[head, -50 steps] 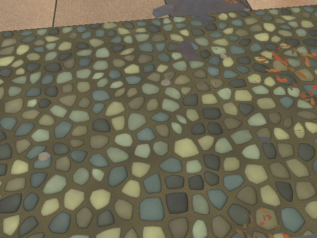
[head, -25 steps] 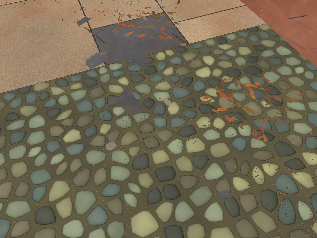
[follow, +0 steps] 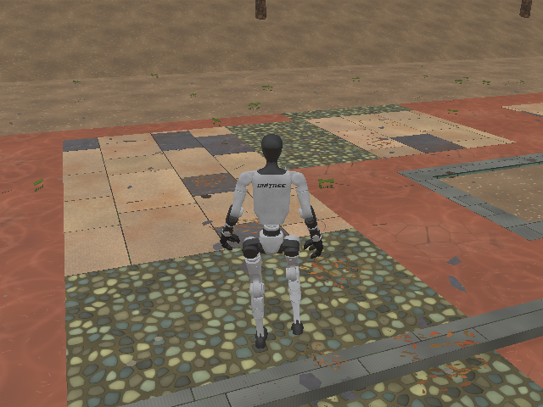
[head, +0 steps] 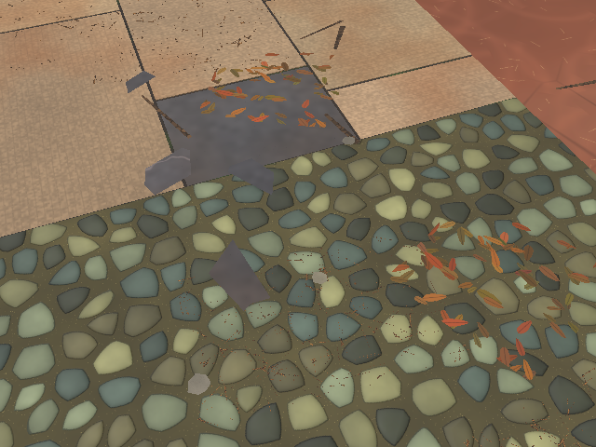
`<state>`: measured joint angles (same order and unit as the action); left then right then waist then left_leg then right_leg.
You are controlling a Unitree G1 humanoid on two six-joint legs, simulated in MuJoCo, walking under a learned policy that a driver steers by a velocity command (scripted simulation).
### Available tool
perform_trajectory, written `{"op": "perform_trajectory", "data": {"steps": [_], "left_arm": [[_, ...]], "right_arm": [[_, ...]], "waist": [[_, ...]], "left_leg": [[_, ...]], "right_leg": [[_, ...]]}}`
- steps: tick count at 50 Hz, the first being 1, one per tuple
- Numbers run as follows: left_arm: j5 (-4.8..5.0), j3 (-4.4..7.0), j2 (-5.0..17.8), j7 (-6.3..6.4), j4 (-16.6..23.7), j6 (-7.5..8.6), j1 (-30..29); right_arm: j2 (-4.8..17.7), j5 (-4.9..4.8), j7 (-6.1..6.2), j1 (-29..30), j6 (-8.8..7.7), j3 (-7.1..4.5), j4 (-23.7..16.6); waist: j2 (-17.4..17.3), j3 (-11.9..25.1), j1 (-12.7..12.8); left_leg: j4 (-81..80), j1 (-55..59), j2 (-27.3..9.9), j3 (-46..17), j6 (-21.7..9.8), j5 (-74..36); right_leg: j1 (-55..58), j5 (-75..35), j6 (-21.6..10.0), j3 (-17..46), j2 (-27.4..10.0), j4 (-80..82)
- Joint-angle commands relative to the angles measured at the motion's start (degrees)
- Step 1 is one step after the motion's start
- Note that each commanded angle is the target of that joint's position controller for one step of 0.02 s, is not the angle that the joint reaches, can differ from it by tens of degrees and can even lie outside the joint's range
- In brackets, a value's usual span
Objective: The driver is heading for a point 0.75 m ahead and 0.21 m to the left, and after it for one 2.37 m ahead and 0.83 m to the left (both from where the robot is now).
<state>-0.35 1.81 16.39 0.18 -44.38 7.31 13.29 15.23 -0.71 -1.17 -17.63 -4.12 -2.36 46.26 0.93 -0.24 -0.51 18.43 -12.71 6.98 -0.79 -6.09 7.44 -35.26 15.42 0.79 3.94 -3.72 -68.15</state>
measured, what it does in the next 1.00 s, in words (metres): walks ahead, turning left: right foot, then left foot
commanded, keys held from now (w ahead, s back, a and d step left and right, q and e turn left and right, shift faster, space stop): w+q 0.94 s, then w+e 0.06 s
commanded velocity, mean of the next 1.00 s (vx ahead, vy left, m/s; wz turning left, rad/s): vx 0.50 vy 0.00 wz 0.54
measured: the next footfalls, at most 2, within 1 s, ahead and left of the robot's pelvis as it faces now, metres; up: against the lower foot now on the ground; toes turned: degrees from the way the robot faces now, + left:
right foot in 0.28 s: +0.35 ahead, -0.12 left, +0.00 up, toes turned +15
left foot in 0.78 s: +0.49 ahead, +0.23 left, +0.00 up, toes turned +31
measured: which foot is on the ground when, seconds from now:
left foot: down 0.00-0.28, up 0.30-0.76, down 0.78-1.00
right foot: up 0.00-0.26, down 0.28-0.80, up 0.82-1.00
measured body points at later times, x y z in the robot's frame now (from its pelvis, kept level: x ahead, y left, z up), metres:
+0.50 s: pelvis +0.27 -0.02 +0.00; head +0.29 -0.02 +0.45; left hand +0.28 +0.27 -0.10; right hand +0.49 -0.25 -0.10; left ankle +0.26 +0.13 -0.66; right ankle +0.31 -0.13 -0.74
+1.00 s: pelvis +0.48 +0.15 +0.00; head +0.50 +0.18 +0.45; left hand +0.46 +0.47 -0.10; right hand +0.71 -0.02 -0.10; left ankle +0.45 +0.21 -0.74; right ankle +0.62 +0.02 -0.66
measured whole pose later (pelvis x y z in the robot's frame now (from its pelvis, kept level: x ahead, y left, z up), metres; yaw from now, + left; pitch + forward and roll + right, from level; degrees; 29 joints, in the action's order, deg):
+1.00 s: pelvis +0.48 +0.15 +0.00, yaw +35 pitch +2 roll -1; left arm -0.6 3.4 17.5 0.1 -41.5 6.0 8.2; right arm 15.0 -0.2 -1.2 -17.5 -2.6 -3.4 38.1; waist 1.9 -1.9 -1.4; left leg 23.0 -15.1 5.5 -2.3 -5.5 9.9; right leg -36.4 14.2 1.7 2.9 -6.2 -61.6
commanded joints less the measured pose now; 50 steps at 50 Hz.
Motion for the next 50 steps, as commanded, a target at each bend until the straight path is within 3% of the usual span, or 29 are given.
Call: {"op": "perform_trajectory", "data": {"steps": [1,5,8,11,12,13,14,15,16,17,18,19,21,22,25,30,35,37,38,39,40,41,42,43,44,45,48,50], "left_arm": [[-0.62,0.89,3.0,0.87,5.8,-0.36,-1.0],[-0.41,-0.02,0.5,0.49,9.1,-0.01,-11.6],[0.66,0.68,2.7,0.03,10.6,0.06,-15.2],[0.84,1.73,5.0,-0.65,11.6,0.88,-16.2],[0.89,2.21,5.5,-0.63,11.1,1.17,-13.7],[0.58,3.1,7.0,-0.28,10.1,1.38,-8.2],[-0.37,4.06,9.8,0.26,9.3,1.48,1.1],[-0.86,5.22,13.8,0.65,7.8,0.53,7.8],[0.44,4.71,10.1,0.32,7.2,0.0,9.3],[0.42,3.68,6.0,0.55,8.0,-0.39,6.7],[0.19,3.16,4.8,0.58,8.2,-0.84,3.6],[0.1,2.81,3.9,0.35,7.8,-1.1,1.0],[-0.26,2.53,2.6,-0.04,7.1,-0.96,-1.6],[-0.09,2.78,2.9,-0.24,6.5,-0.68,-1.8],[-0.06,3.8,5.4,-0.24,4.3,-0.13,-1.4],[0.46,4.5,8.1,0.29,1.9,-0.76,0.0],[1.93,5.56,11.2,0.28,-0.1,-2.05,3.1],[2.4,6.04,12.7,0.44,-0.3,-2.76,2.7],[2.6,6.08,13.0,0.62,-0.2,-3.2,2.1],[2.1,5.34,11.0,0.89,0.0,-3.34,3.3],[-0.24,3.61,6.4,0.81,2.3,-2.92,4.7],[-0.28,2.08,3.4,0.24,5.2,-0.9,5.4],[1.82,3.31,8.6,-0.49,5.9,0.53,0.0],[2.56,3.07,8.5,-0.69,6.5,1.18,-2.4],[1.31,2.92,7.6,-0.12,6.0,1.29,-2.6],[0.02,3.39,8.2,0.29,5.7,0.85,-2.4],[-0.46,3.28,6.6,0.09,4.7,-1.02,-0.2],[-0.42,2.63,4.9,0.04,4.5,-1.69,-2.0]], "right_arm": [[7.7,-0.25,0.7,3.9,-1.34,-2.0,-5.8],[9.2,-1.07,1.58,-2.2,-0.71,-2.72,-4.5],[8.7,-1.69,1.79,-5.6,-0.09,-2.75,-3.7],[8.7,-1.19,2.43,-6.1,1.03,-3.04,-4.0],[8.6,-0.94,2.54,-5.4,1.4,-3.15,-4.4],[7.3,-0.64,2.39,-4.6,1.48,-2.77,-5.0],[4.6,0.2,2.09,-3.0,1.16,-1.76,-6.7],[0.6,-0.75,1.91,-11.2,0.4,-0.33,-7.7],[4.8,-1.39,1.94,-11.8,0.14,-0.76,-7.8],[8.5,-1.54,1.96,-6.6,0.57,-2.01,-8.0],[8.7,-0.92,1.99,-2.4,1.01,-2.3,-8.9],[7.9,-0.35,1.81,0.0,1.21,-2.46,-10.0],[5.3,-0.79,1.29,-0.4,2.06,-2.38,-10.5],[3.9,-0.8,1.13,-0.5,2.45,-2.1,-10.6],[3.3,-0.13,1.08,2.5,2.89,-1.83,-11.9],[2.6,-0.39,-0.46,10.8,2.03,-1.29,-13.3],[3.8,-0.65,-1.79,17.3,2.26,-1.72,-16.8],[5.4,-0.28,-1.89,14.9,2.54,-2.69,-17.0],[6.9,-0.14,-1.76,8.9,2.68,-3.8,-15.6],[10.5,-0.34,-1.1,-1.4,2.91,-5.84,-12.6],[16.9,-0.67,0.12,-8.3,3.18,-7.54,-11.8],[19.3,-0.8,-0.24,-6.5,2.24,-7.05,-13.6],[14.1,-0.36,-0.67,-6.6,1.52,-5.6,-13.6],[11.6,-0.16,-0.64,-4.7,1.06,-4.77,-13.2],[10.2,-0.13,-0.56,-0.8,0.92,-4.27,-13.6],[8.4,0.18,-0.47,2.5,0.82,-3.66,-14.1],[7.6,0.67,0.16,4.7,0.3,-3.24,-13.8],[7.6,0.63,0.73,3.0,-0.17,-3.06,-11.9]], "waist": [[-1.8,0.1,2.3],[-3.4,0.6,-2.0],[-5.1,1.0,-3.3],[-6.3,1.3,-2.5],[-7.1,2.2,-1.0],[-7.0,5.6,1.8],[-3.9,13.5,6.2],[11.9,22.3,4.7],[15.0,22.8,5.3],[7.8,14.5,6.2],[2.9,8.7,5.3],[2.2,4.2,3.8],[5.1,0.5,1.0],[5.5,0.2,0.5],[3.8,-0.4,0.2],[2.5,-1.1,2.9],[3.1,-3.0,4.4],[4.3,-1.0,2.1],[3.8,2.4,-1.7],[1.7,7.8,-6.0],[-9.8,12.7,-7.0],[-18.3,21.3,-3.6],[-10.2,18.8,-6.7],[-8.5,12.3,-5.6],[-3.0,8.0,-2.8],[-3.2,5.9,-0.6],[-4.1,4.8,2.0],[-3.8,3.4,1.4]], "left_leg": [[-9.3,-2.6,-14.5,-14.9,-11.1,-12.1],[-6.8,-6.8,-10.8,-11.9,-7.2,-11.3],[-3.3,-0.5,-12.9,-16.8,-6.2,-6.7],[2.6,5.8,-14.7,-22.4,-5.0,-5.5],[5.3,5.9,-14.1,-22.9,-4.4,-7.4],[11.2,4.5,-11.4,-21.5,-2.9,-10.8],[25.2,-3.1,-8.5,-17.7,-0.9,-5.9],[43.6,-23.9,-1.1,-9.2,3.2,17.3],[54.0,-32.6,-4.7,-9.0,4.1,26.7],[57.9,-35.6,-7.0,-9.3,4.9,21.5],[57.5,-34.4,-9.0,-7.3,5.5,16.4],[55.0,-33.2,-10.4,-6.5,5.8,13.6],[52.1,-29.0,-12.7,-5.4,5.9,11.3],[51.2,-28.1,-13.0,-4.6,6.1,10.5],[45.4,-29.5,-14.0,-4.8,7.0,5.4],[29.1,-26.7,-13.3,-1.9,5.9,-7.9],[20.7,-25.2,-11.7,1.7,3.0,-1.5],[18.7,-18.9,-8.5,5.0,0.7,4.5],[15.4,-10.2,-5.5,7.3,-0.9,3.3],[13.7,5.4,-3.0,7.0,-3.0,0.9],[12.0,24.0,-16.4,-14.9,-9.0,1.3],[0.4,34.6,-26.3,-46.1,-18.5,12.1],[-2.0,33.1,-25.6,-42.5,-15.4,14.5],[-1.4,26.2,-23.6,-34.3,-13.3,11.2],[-1.3,17.2,-21.1,-28.0,-11.3,5.0],[-2.0,10.5,-19.1,-23.7,-10.2,-1.3],[-4.8,2.8,-17.0,-18.2,-10.7,-11.0],[-5.9,2.2,-16.4,-13.7,-10.1,-15.8]], "right_leg": [[-4.5,-6.4,2.2,-0.2,-1.9,9.0],[5.7,-22.2,2.7,-1.5,2.5,30.8],[6.3,-22.3,2.2,0.7,3.6,37.2],[8.5,-15.1,0.4,1.8,4.3,42.0],[12.6,-13.1,-0.8,1.2,4.4,43.7],[21.3,-12.8,-2.9,1.1,3.3,45.3],[37.1,-14.2,-7.0,7.7,-5.5,41.8],[59.3,-10.9,-17.0,29.3,-19.3,41.8],[59.4,0.6,-18.6,41.1,-22.7,45.7],[52.0,3.4,-15.8,33.6,-19.9,47.4],[43.7,-0.5,-13.5,25.2,-17.0,48.9],[36.4,-4.7,-12.6,19.9,-14.3,51.1],[27.5,-7.8,-11.5,11.9,-10.8,55.3],[25.6,-9.7,-11.9,9.3,-10.5,56.8],[25.3,-16.3,-13.1,3.6,-11.5,58.8],[28.3,-18.4,-10.6,-5.5,-10.2,58.3],[35.5,-19.3,-8.5,-8.5,-13.1,55.5],[37.1,-35.4,-7.1,-11.2,-13.0,48.4],[36.1,-44.2,-5.9,-13.8,-11.4,39.5],[29.3,-44.4,-4.0,-15.7,-8.7,26.1],[8.9,-15.3,-0.5,-16.3,-4.1,4.7],[-7.9,18.3,1.1,-4.3,5.8,-9.9],[-14.2,14.5,0.0,1.8,2.4,-12.9],[-15.1,9.6,-1.2,0.7,0.3,-10.0],[-11.6,5.3,-1.2,0.6,-2.0,-5.0],[-7.2,3.0,-0.8,0.8,-3.5,-0.4],[-2.1,-1.0,1.0,-0.4,-3.5,4.6],[-3.2,-6.8,2.1,-1.3,-3.5,10.5]]}}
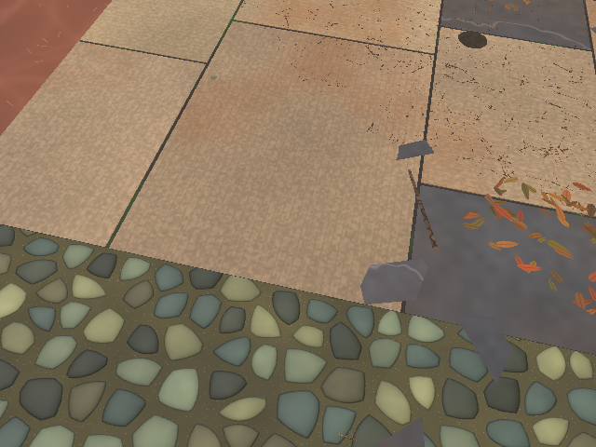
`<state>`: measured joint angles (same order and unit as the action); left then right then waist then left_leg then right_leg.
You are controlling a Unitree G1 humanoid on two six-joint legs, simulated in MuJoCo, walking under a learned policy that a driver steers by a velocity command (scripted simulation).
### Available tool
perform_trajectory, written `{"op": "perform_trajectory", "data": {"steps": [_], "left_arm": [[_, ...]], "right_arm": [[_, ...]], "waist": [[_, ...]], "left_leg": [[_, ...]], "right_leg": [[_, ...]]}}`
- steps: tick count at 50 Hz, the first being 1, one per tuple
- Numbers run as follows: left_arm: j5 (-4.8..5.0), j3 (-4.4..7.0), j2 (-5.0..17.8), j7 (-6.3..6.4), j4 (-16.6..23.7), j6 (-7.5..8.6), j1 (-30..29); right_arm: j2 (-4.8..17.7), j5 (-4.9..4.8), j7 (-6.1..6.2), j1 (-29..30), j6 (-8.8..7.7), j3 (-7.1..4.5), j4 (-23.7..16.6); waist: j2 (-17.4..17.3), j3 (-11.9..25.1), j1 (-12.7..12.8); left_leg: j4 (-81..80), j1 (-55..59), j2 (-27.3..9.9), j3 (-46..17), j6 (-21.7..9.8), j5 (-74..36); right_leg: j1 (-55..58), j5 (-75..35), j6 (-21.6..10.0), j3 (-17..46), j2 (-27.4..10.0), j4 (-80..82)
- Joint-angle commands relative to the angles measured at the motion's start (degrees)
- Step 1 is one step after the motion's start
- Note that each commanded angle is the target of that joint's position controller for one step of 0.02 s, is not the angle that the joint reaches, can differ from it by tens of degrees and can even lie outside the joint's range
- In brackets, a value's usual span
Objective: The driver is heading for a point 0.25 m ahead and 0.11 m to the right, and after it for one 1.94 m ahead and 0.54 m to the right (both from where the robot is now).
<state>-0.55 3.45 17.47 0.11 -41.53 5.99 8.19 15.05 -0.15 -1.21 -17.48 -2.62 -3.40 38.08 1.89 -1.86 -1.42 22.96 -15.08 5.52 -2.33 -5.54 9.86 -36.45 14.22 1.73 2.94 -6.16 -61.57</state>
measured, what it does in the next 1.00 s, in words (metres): walks ahead, turning right: right foot, then left foot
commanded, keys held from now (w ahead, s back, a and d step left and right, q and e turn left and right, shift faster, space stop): w+e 0.06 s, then e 0.94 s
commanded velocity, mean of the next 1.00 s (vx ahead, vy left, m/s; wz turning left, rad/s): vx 0.15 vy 0.00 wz -0.38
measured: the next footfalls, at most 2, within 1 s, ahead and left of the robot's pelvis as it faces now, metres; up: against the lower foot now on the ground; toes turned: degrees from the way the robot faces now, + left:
right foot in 0.28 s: +0.33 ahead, -0.14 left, +0.00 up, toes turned -4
left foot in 0.72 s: +0.36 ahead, +0.09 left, +0.00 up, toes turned -24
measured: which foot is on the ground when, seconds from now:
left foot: down 0.00-0.30, up 0.32-0.70, down 0.72-1.00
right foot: up 0.00-0.26, down 0.28-0.74, up 0.76-1.00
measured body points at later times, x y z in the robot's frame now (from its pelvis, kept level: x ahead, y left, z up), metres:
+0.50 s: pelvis +0.21 -0.04 -0.01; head +0.26 -0.06 +0.43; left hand +0.40 +0.20 -0.11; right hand +0.32 -0.33 -0.12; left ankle +0.23 +0.11 -0.68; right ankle +0.29 -0.13 -0.74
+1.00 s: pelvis +0.26 +0.00 +0.00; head +0.30 +0.01 +0.45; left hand +0.52 +0.19 -0.11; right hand +0.26 -0.31 -0.09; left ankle +0.32 +0.10 -0.74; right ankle +0.19 -0.13 -0.67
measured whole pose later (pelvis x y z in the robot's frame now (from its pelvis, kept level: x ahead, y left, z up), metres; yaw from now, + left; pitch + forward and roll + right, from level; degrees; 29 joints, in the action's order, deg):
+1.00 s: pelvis +0.26 +0.00 +0.00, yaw -28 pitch +2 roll -1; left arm 1.3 5.6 18.5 0.9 -36.6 -4.2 11.5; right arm 13.8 1.0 2.8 -9.9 0.5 -3.0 38.6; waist 2.1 -1.5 -0.9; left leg 26.0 -15.4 -2.9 3.6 -0.3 12.4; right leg -30.2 21.7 5.9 2.8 0.3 -59.4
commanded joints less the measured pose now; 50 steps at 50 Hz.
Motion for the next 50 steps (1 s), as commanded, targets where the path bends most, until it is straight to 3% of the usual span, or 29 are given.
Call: {"op": "perform_trajectory", "data": {"steps": [1,6,9,12,13,14,15,16,17,18,19,20,22,24,27,30,33,35,36,37,38,39,40,41,42,45,47,50], "left_arm": [[-0.13,0.62,3.0,0.03,2.0,-0.45,1.2],[0.66,-0.42,1.3,-1.39,3.3,0.07,-6.5],[0.98,-0.26,1.7,-2.6,3.9,0.27,-7.5],[0.62,0.68,4.0,-3.52,4.6,0.19,-5.0],[0.27,1.39,5.4,-3.64,4.0,0.22,-1.2],[0.05,2.35,7.2,-3.49,2.8,0.34,4.5],[-0.56,3.34,11.7,-2.95,2.9,0.27,9.9],[-0.81,3.15,13.5,-2.63,3.8,-0.12,9.3],[0.31,2.51,9.0,-2.17,4.5,-1.06,10.5],[0.71,2.1,7.6,-1.64,5.8,-1.89,6.5],[1.14,1.76,6.5,-1.16,6.4,-2.9,4.1],[1.23,1.55,6.2,-0.74,7.1,-3.68,2.4],[0.32,1.71,6.6,-0.52,7.7,-4.53,-0.2],[-0.03,2.29,7.6,-0.06,8.0,-4.95,-0.1],[0.75,3.02,8.9,0.95,8.3,-5.83,0.3],[1.0,3.16,8.8,1.47,8.8,-6.94,-0.1],[0.96,3.23,8.4,1.54,9.0,-7.75,0.7],[1.45,3.16,8.0,1.65,9.3,-8.32,-0.1],[1.7,2.89,7.0,1.73,9.3,-8.51,0.8],[1.46,2.1,4.0,1.6,9.4,-8.53,2.8],[1.94,2.54,4.7,1.41,11.7,-7.74,1.2],[0.74,3.91,9.1,1.26,10.4,-7.1,2.7],[1.3,4.59,10.1,1.14,8.7,-7.41,4.2],[1.39,4.52,8.9,1.46,7.0,-8.23,5.9],[1.22,4.26,7.8,1.61,6.7,-8.87,6.3],[2.02,3.14,4.8,1.35,8.5,-9.34,2.8],[2.04,2.63,3.9,1.11,10.2,-9.2,-0.3],[1.68,1.92,2.8,0.24,11.5,-9.06,-1.5]], "right_arm": [[7.9,-0.01,1.01,2.0,-1.76,-1.98,-2.8],[8.5,0.21,1.63,-0.8,-1.85,-1.67,0.9],[8.6,0.52,1.79,-1.4,-1.5,-1.53,2.8],[9.8,0.27,2.29,0.6,-0.67,-2.04,3.2],[10.2,-0.1,2.74,1.9,-0.16,-2.22,2.8],[10.0,-0.17,3.16,2.6,0.29,-2.1,2.3],[8.4,1.26,3.48,0.6,0.1,-1.37,0.5],[3.3,2.08,2.72,-7.7,-0.41,0.32,0.3],[8.2,1.47,1.88,-5.7,-0.59,-0.22,1.2],[9.2,-0.14,1.7,-0.2,-0.14,-0.65,-0.6],[8.9,0.05,2.08,3.0,0.57,-0.58,-1.2],[9.0,0.62,2.59,5.1,1.41,-0.8,-1.9],[7.1,0.69,3.08,3.3,2.6,-0.66,-1.9],[5.5,0.91,3.64,2.2,2.51,-0.26,-1.1],[5.5,0.94,3.89,3.5,2.57,-0.3,-0.7],[5.5,0.59,3.72,6.3,2.54,-0.47,-1.4],[5.8,0.16,3.17,7.4,1.52,-0.83,-1.8],[5.7,-0.15,2.67,4.9,0.75,-1.28,-1.0],[7.1,0.07,2.61,3.4,0.55,-1.92,-0.6],[11.3,1.34,2.91,2.1,0.75,-2.91,-1.1],[14.8,3.43,2.75,3.8,1.34,-3.86,-0.8],[11.6,3.6,2.88,6.5,1.03,-3.16,-2.6],[8.7,2.75,3.24,9.4,0.99,-2.4,-3.5],[7.3,1.8,3.39,11.3,1.08,-1.99,-4.0],[6.7,0.95,3.57,11.8,1.18,-1.74,-4.0],[6.8,1.26,4.1,9.4,2.04,-1.62,-3.4],[8.0,1.36,4.44,6.9,2.6,-2.14,-2.6],[10.3,1.0,4.23,6.9,3.0,-3.11,-2.3]], "waist": [[-5.0,4.2,1.5],[-5.6,1.0,-2.1],[-5.6,1.3,-2.7],[-6.6,2.9,-0.7],[-6.8,4.9,1.5],[-5.2,7.9,4.3],[2.1,15.0,5.0],[14.0,22.5,0.7],[7.1,27.6,4.3],[4.7,20.9,4.4],[-0.7,15.6,3.9],[-2.2,11.2,3.0],[1.6,7.6,-0.3],[4.0,8.6,-0.3],[4.0,11.7,0.5],[5.7,10.4,1.5],[7.4,9.6,2.4],[7.8,9.2,0.6],[6.7,9.0,0.0],[-2.4,10.1,0.9],[-20.1,5.8,2.3],[-15.5,6.0,2.2],[-11.1,5.8,3.3],[-8.5,5.4,3.8],[-8.3,4.8,3.4],[-10.0,3.8,1.2],[-11.5,4.7,-0.9],[-12.6,6.2,-1.6]], "left_leg": [[-10.7,4.8,-14.4,-10.3,-9.7,-19.4],[-10.1,5.2,-13.2,-3.2,-5.5,-24.0],[-7.0,9.5,-14.8,-2.0,-4.4,-27.9],[0.3,14.8,-16.3,-1.8,-3.3,-37.8],[5.7,15.7,-15.4,-1.1,-2.3,-43.1],[15.2,14.5,-12.6,0.9,-0.3,-43.5],[32.5,3.4,-8.4,2.9,3.0,-24.8],[53.0,-18.2,1.8,1.7,7.9,26.7],[57.5,-20.3,-0.6,-5.8,7.7,26.9],[58.0,-23.9,-2.9,-5.6,7.7,22.8],[55.0,-24.4,-4.7,-4.4,7.8,19.4],[51.3,-23.0,-5.8,-4.0,8.0,17.2],[41.7,-16.9,-6.1,-2.7,8.2,15.6],[35.0,-13.9,-4.9,-1.4,9.2,14.8],[29.2,-11.9,-4.6,-2.4,10.0,9.4],[23.9,-10.7,-4.1,-3.0,9.9,7.3],[16.9,-8.8,-3.3,-3.1,8.9,8.3],[6.1,-3.0,-2.9,-1.8,7.3,4.0],[0.6,2.3,-5.6,-2.9,6.0,1.3],[-3.1,8.6,-17.8,-13.0,1.5,1.0],[-7.5,5.2,-26.9,-26.9,-7.1,-6.9],[-6.8,3.7,-28.8,-27.2,-9.5,-9.7],[-5.2,3.2,-25.5,-20.8,-7.4,-10.9],[-4.1,3.6,-21.9,-15.3,-4.9,-11.1],[-3.6,4.4,-20.8,-12.5,-4.4,-12.3],[-4.2,6.6,-18.5,-5.8,-5.1,-14.6],[-3.9,11.1,-20.0,-5.4,-6.2,-15.8],[-3.4,11.2,-21.9,-3.3,-6.8,-17.1]], "right_leg": [[-2.5,-9.4,1.3,-0.4,-1.2,7.6],[2.5,-24.8,-0.7,-2.8,1.6,24.4],[3.7,-24.1,-2.6,-2.8,3.3,28.3],[5.3,-14.1,-5.1,-3.5,5.9,30.3],[9.3,-13.0,-6.0,-4.8,7.6,32.2],[16.8,-19.5,-7.5,-4.9,8.5,36.0],[32.7,-43.1,-12.4,7.4,-1.3,32.9],[51.9,-56.2,-25.2,30.2,-15.8,32.5],[52.0,-44.7,-24.4,32.7,-14.1,35.6],[46.1,-34.9,-22.0,27.1,-11.7,37.1],[38.3,-26.1,-19.5,23.6,-9.4,39.5],[30.2,-21.2,-18.3,21.9,-7.7,41.7],[19.7,-16.0,-16.4,18.5,-3.5,44.5],[17.4,-20.2,-16.4,16.5,-1.9,44.1],[17.6,-13.9,-15.5,17.3,-1.3,43.3],[16.4,-1.9,-14.0,20.0,-0.3,43.8],[18.5,-0.1,-13.1,23.5,-0.3,42.4],[18.3,-1.3,-11.5,24.4,1.1,40.0],[15.7,1.0,-9.5,23.3,3.2,37.4],[9.1,12.4,-6.1,17.3,7.8,26.6],[-1.0,20.1,-3.0,4.8,15.8,14.2],[-1.0,18.9,-0.9,6.7,11.5,1.9],[-0.7,15.3,0.0,6.2,11.0,-3.0],[-0.6,12.5,1.2,5.1,10.6,-6.3],[-1.9,10.0,2.2,4.6,10.2,-9.8],[-2.6,6.4,4.0,0.7,8.7,-7.0],[-3.0,6.6,4.8,-0.1,7.1,-1.1],[3.1,8.8,4.2,-2.3,5.0,7.7]]}}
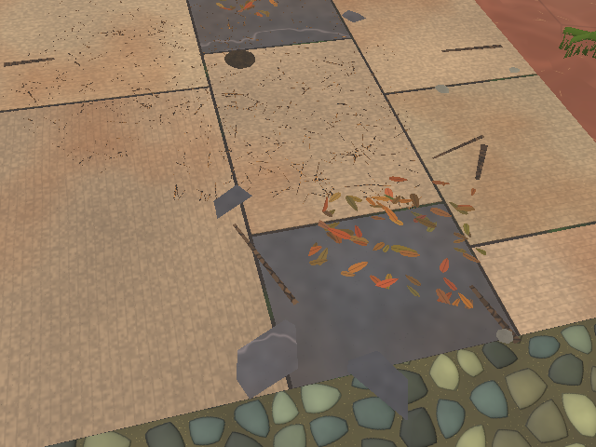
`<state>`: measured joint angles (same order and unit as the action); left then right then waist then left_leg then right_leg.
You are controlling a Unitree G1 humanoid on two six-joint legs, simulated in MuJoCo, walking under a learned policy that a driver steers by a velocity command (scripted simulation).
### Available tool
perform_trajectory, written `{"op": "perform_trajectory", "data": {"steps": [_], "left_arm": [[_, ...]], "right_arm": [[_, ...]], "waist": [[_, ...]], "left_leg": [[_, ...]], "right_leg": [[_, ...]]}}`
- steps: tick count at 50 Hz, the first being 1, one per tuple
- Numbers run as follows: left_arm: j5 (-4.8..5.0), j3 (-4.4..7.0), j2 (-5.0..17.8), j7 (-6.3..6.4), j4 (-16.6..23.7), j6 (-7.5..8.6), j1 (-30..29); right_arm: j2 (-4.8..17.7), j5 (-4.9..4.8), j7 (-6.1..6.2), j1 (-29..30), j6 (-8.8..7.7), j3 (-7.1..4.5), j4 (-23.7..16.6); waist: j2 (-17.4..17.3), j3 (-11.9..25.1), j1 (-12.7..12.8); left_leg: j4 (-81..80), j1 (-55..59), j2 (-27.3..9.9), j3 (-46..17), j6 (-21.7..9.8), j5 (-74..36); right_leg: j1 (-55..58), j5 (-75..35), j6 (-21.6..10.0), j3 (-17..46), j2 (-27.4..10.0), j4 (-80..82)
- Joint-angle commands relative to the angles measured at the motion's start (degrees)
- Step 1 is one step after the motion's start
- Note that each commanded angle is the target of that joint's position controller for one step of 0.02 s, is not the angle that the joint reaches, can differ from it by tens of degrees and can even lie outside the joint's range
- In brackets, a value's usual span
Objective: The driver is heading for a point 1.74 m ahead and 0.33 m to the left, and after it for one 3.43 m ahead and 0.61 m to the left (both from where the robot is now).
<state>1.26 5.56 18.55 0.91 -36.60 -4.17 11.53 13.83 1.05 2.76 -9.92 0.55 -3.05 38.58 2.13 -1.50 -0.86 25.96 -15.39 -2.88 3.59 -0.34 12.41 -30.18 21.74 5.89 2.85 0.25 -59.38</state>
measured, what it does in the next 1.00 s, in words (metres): steps on the spot: right foot, then left foot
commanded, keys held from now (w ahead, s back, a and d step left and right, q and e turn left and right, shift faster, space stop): no key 0.78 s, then w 0.22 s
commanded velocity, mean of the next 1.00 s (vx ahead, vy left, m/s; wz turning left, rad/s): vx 0.04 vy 0.00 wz -0.14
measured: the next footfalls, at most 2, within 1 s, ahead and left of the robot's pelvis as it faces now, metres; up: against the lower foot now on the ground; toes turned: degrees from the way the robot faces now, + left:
right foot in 0.16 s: +0.03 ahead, -0.14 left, +0.00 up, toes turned -5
left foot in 0.50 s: +0.04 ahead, +0.10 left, +0.00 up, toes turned -6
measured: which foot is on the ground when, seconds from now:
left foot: down 0.00-0.16, up 0.18-0.48, down 0.50-1.00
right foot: up 0.00-0.14, down 0.16-1.00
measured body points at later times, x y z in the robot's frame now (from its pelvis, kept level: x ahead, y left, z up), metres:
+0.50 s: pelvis -0.01 -0.04 -0.01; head +0.00 -0.04 +0.44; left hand +0.19 +0.18 -0.11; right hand +0.07 -0.32 -0.12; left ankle +0.00 +0.10 -0.75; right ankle -0.01 -0.14 -0.74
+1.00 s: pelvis +0.02 -0.03 -0.01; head +0.02 -0.04 +0.44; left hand +0.12 +0.22 -0.14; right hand +0.04 -0.30 -0.15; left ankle +0.00 +0.10 -0.74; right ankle -0.01 -0.14 -0.74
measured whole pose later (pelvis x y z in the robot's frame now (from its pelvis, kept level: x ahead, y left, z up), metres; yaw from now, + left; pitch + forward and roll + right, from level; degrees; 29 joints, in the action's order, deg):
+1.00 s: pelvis +0.02 -0.03 -0.01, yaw -6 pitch +0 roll +0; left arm 1.4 3.6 13.5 0.5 -51.7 2.9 15.5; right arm 13.6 -1.4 1.5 -18.3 -2.9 -2.5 51.4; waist -0.6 0.5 0.0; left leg 33.9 -12.0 -1.1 -0.7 -0.7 21.4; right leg -14.5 24.2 -3.9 0.2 1.2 -36.2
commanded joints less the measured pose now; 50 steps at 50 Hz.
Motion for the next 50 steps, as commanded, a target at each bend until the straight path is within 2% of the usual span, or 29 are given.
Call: {"op": "perform_trajectory", "data": {"steps": [1,5,7,8,9,10,11,12,13,14,16,18,20,22,23,24,25,26,27,28,29,31,39,40,42,43,45,48,50], "left_arm": [[-0.27,-0.36,1.6,-0.76,6.7,1.12,-4.8],[-0.4,-0.06,2.0,-1.31,5.8,0.95,-2.0],[-0.72,0.16,2.3,-1.41,4.0,1.14,1.7],[-0.87,0.73,5.2,-0.9,4.2,1.23,2.9],[-1.71,1.3,10.2,-0.28,5.6,1.26,0.7],[-3.3,0.43,6.5,-0.53,5.3,2.32,2.4],[-3.59,-0.29,5.1,-0.73,4.5,3.31,0.6],[-2.9,-0.37,4.8,-0.73,4.1,3.93,-2.2],[-2.08,-0.63,4.2,-0.7,4.1,4.3,-4.2],[-1.8,-0.94,3.7,-0.52,3.8,4.48,-5.6],[-2.02,-1.56,1.8,-0.32,3.1,4.52,-6.6],[-2.0,-1.68,1.3,-0.27,2.3,4.38,-6.5],[-2.07,-1.51,2.1,-0.3,1.0,4.1,-5.1],[-1.84,-1.78,1.9,-0.33,0.1,3.96,-5.4],[-1.43,-2.1,1.3,-0.36,-0.4,3.96,-6.1],[-1.23,-2.4,0.5,-0.46,-1.4,4.22,-4.8],[-1.94,-2.67,-0.3,-0.61,-2.2,4.68,-3.2],[-2.46,-2.22,0.4,-1.02,-2.4,5.11,-0.9],[-2.69,-2.29,0.8,-0.92,-2.6,5.0,-3.2],[-2.4,-2.08,1.2,-0.72,-2.8,4.75,-5.1],[-2.12,-2.1,0.6,-0.37,-3.0,4.44,-5.6],[-2.03,-2.04,0.2,-0.01,-3.8,3.74,-4.8],[-1.74,-1.72,-0.4,0.42,-8.6,3.91,-2.6],[-1.62,-1.61,-0.3,0.55,-9.6,3.82,-1.4],[-0.9,-0.99,1.0,0.82,-10.5,3.77,-0.2],[-0.68,-1.01,0.9,0.91,-10.4,4.21,-0.2],[-0.12,-1.21,-0.1,0.66,-10.5,6.08,0.0],[0.28,-1.44,-2.0,-0.42,-10.4,8.69,-1.5],[0.65,-1.42,-2.0,-0.99,-11.1,9.48,0.3]], "right_arm": [[12.1,-0.4,0.0,-0.4,-0.12,-3.66,-2.6],[12.8,-2.07,-1.03,0.3,-0.22,-3.77,-1.4],[10.8,-3.06,-1.19,-0.8,-0.34,-3.02,0.2],[7.7,-1.46,-1.59,-2.9,-0.78,-2.02,0.6],[4.2,1.22,-2.26,-2.5,-1.4,-0.44,-1.6],[8.1,0.38,-1.51,2.6,-1.22,-1.71,-2.0],[10.0,-0.98,-1.32,3.0,-0.75,-2.4,-1.5],[9.5,-1.26,-1.06,1.8,-0.21,-2.6,-0.3],[9.7,-0.87,-0.68,0.8,0.36,-2.83,0.7],[9.5,-0.59,-0.51,-0.4,0.67,-2.94,1.3],[7.7,-0.89,-0.64,-2.4,0.63,-2.45,2.2],[5.9,-1.02,-0.78,-1.2,0.47,-1.61,2.3],[5.9,-1.03,-0.88,0.2,0.39,-1.3,1.9],[6.2,-1.22,-1.03,-0.9,0.23,-1.23,2.5],[5.7,-1.02,-1.16,-2.4,0.02,-1.04,3.2],[6.2,-0.24,-1.29,-3.0,-0.22,-0.89,3.6],[8.5,0.41,-1.17,-3.6,-0.42,-1.13,3.5],[12.3,-0.21,-1.08,-2.8,-0.43,-2.07,4.1],[9.8,-0.77,-1.49,-2.0,-0.63,-1.85,4.4],[7.6,-0.44,-1.7,-1.4,-0.97,-1.2,4.4],[6.9,-0.02,-1.62,-0.8,-1.26,-0.96,4.7],[6.1,-0.09,-1.47,-1.1,-1.93,-0.6,5.3],[5.8,-0.42,-0.71,-2.2,-1.95,-0.17,7.8],[5.9,-0.57,-0.65,-3.2,-1.82,-0.24,8.6],[7.0,-1.37,-0.38,-3.8,-1.58,-0.72,9.0],[6.9,-1.62,-0.27,-4.0,-1.83,-0.67,8.7],[7.2,-2.24,-0.42,-5.6,-3.23,-0.8,9.0],[9.6,-2.52,-1.12,-8.6,-4.6,-1.73,10.3],[9.8,-2.82,-1.53,-6.3,-4.51,-1.7,9.5]], "waist": [[-13.1,6.1,-2.2],[-13.4,6.4,-0.6],[-10.8,6.5,1.5],[-2.6,9.3,0.5],[14.5,8.9,-1.3],[10.3,10.2,3.9],[7.5,8.1,2.8],[6.6,6.7,1.5],[6.5,5.6,0.9],[6.2,5.1,0.0],[5.7,6.1,-1.0],[5.9,5.9,0.1],[5.9,5.6,1.4],[5.6,5.1,1.0],[4.8,4.6,-0.4],[3.0,4.3,-0.9],[-0.2,4.9,0.1],[-6.6,4.0,3.4],[-7.8,3.3,1.6],[-6.9,2.2,0.8],[-6.7,2.1,0.9],[-6.4,1.5,0.8],[-2.4,0.9,0.5],[-2.2,2.0,0.5],[-2.5,-1.3,0.6],[-2.6,-3.8,0.5],[-4.2,-6.0,0.1],[-10.8,-4.5,-0.2],[-12.0,-5.5,1.7]], "left_leg": [[-6.2,9.9,-13.6,-8.6,-12.2,-20.5],[-3.2,8.8,-14.2,-8.3,-11.8,-22.4],[1.4,4.0,-11.7,-5.5,-7.4,-18.6],[9.1,-3.5,-7.9,-1.3,-2.0,-6.8],[19.4,-16.3,-1.3,3.0,3.6,19.2],[27.7,-16.4,-1.4,-3.5,4.8,25.1],[32.1,-16.2,-1.7,-5.1,4.7,23.0],[32.7,-16.6,-1.8,-5.7,4.6,19.7],[32.7,-16.6,-1.9,-6.1,4.9,16.8],[33.3,-14.4,-1.6,-6.2,5.4,13.9],[29.9,-10.6,-1.1,-5.7,5.9,10.5],[22.1,-7.6,-1.1,-5.1,5.7,9.8],[16.3,-5.2,-0.7,-4.6,5.4,11.1],[9.0,-1.7,-0.3,-4.3,4.8,7.9],[1.9,2.0,0.2,-3.8,4.0,1.9],[-3.2,6.4,-0.4,-4.9,3.1,-6.5],[-3.1,10.3,-3.6,-8.6,2.0,-15.4],[0.3,8.7,-4.3,-8.0,-0.1,-14.1],[-0.7,3.7,-3.2,-7.9,-1.5,-5.1],[-1.8,1.7,-2.6,-7.8,-1.1,-1.4],[-2.3,1.0,-2.2,-7.5,-0.4,-1.0],[-2.0,1.3,-1.7,-6.9,0.5,-2.0],[-1.5,2.1,-0.7,-6.3,0.2,-1.6],[-1.5,2.3,0.0,-5.7,-0.2,4.4],[-1.4,-1.1,0.6,-6.2,-2.4,22.2],[-2.2,-2.9,-0.2,-7.8,-3.6,27.9],[-3.9,-2.7,-3.1,-12.6,-6.2,31.2],[-11.2,2.6,-11.3,-25.2,-11.1,31.7],[-12.7,-0.9,-12.8,-26.7,-11.9,28.7]], "right_leg": [[0.3,2.2,-0.5,-3.1,-1.4,8.5],[9.2,-1.4,-3.9,-5.4,0.3,23.2],[20.2,-14.6,-7.2,-5.5,1.6,39.1],[30.5,-27.7,-9.3,3.9,-5.5,39.4],[33.7,-44.8,-17.7,18.4,-18.9,37.3],[27.6,-40.7,-24.3,19.8,-21.9,38.6],[25.2,-36.2,-23.4,16.3,-19.0,39.6],[24.0,-31.8,-20.8,13.1,-15.8,39.8],[23.1,-30.9,-19.2,11.5,-14.4,40.0],[21.0,-34.0,-18.8,9.9,-13.4,39.9],[20.0,-34.9,-18.4,7.1,-11.5,39.6],[20.4,-32.6,-18.0,6.4,-10.6,39.0],[20.9,-29.9,-19.0,8.5,-11.6,38.6],[20.1,-25.6,-18.9,10.2,-11.7,38.3],[18.6,-22.5,-17.6,9.9,-10.7,37.9],[16.5,-18.9,-15.2,9.5,-9.4,37.8],[14.5,-13.9,-12.3,8.2,-7.0,36.5],[13.8,-9.4,-10.2,4.6,-3.2,36.9],[16.9,-7.7,-8.3,2.1,-1.2,35.8],[17.8,-7.8,-7.8,1.7,-1.1,34.6],[18.2,-8.8,-8.0,1.7,-1.4,34.1],[17.7,-10.9,-8.4,1.9,-1.5,34.0],[17.7,-12.5,-7.6,1.7,-1.5,34.3],[18.1,-6.5,-7.8,0.9,-0.8,34.1],[13.7,12.3,-9.2,0.2,0.5,33.0],[10.8,17.3,-10.0,0.9,0.1,32.9],[7.5,16.7,-10.7,1.5,-0.7,30.9],[5.1,4.3,-9.8,-3.7,1.0,22.1],[10.4,2.5,-11.4,-4.1,0.7,25.1]]}}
